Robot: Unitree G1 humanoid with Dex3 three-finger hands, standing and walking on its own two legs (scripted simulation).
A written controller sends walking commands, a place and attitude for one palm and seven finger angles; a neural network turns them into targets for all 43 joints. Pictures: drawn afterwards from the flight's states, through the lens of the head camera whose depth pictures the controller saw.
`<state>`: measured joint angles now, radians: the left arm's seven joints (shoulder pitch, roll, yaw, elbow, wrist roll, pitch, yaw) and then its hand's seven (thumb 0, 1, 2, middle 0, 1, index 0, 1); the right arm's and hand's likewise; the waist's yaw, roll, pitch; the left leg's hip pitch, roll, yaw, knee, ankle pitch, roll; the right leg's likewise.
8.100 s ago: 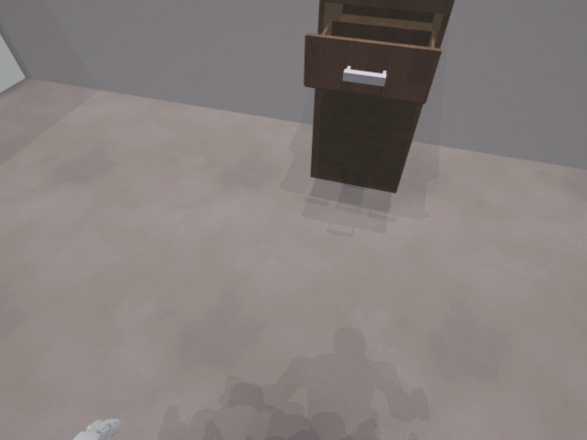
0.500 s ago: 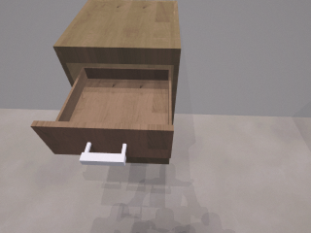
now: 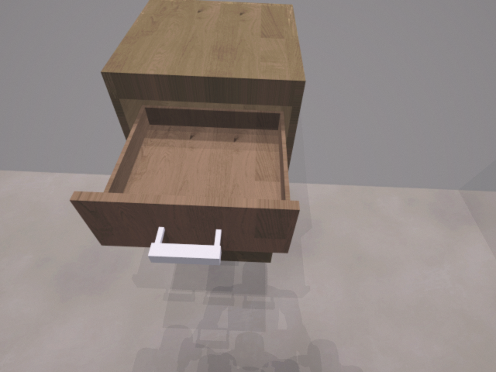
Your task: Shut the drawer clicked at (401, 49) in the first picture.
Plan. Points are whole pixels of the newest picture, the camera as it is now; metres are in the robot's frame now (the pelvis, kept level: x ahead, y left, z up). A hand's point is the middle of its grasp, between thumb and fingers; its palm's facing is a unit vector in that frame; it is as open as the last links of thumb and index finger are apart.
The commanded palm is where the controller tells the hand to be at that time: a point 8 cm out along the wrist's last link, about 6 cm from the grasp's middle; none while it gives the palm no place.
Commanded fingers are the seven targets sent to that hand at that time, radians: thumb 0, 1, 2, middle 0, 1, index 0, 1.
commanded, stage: come to a stop and stand still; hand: left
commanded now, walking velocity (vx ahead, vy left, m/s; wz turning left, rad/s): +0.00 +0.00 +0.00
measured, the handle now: (187, 243) +0.34 +0.13 -0.03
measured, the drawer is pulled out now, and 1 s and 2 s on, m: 0.30 0.30 0.30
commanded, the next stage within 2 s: look again from close up in 0.24 s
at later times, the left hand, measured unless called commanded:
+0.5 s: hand out of the picture +0.00 +0.16 -0.18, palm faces +0.01 -0.98 -0.19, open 7.4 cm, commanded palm none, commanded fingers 0.00 0.90 0.90 -0.20 -0.30 -0.20 -0.30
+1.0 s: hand out of the picture +0.00 +0.15 -0.17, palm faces +0.00 -0.98 -0.19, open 7.4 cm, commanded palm none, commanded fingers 0.00 0.90 0.90 -0.20 -0.30 -0.20 -0.30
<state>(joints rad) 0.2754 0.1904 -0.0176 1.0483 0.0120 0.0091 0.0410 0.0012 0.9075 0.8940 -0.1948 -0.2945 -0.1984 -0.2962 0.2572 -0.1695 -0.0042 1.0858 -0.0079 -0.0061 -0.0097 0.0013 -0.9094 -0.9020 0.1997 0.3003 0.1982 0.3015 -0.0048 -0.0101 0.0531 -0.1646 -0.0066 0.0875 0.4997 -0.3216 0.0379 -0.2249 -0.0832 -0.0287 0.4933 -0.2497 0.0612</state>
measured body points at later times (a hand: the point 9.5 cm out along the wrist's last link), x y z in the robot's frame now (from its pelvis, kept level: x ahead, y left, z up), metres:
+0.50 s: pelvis +0.00 -0.01 +0.00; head +0.01 +0.00 +0.45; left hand +0.00 +0.22 -0.16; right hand +0.01 -0.23 -0.16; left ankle -0.03 +0.09 -0.74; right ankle +0.01 -0.16 -0.74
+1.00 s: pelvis +0.00 -0.02 +0.00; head +0.02 -0.02 +0.45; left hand +0.00 +0.20 -0.16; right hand -0.01 -0.23 -0.16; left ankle -0.03 +0.09 -0.74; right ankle +0.01 -0.16 -0.74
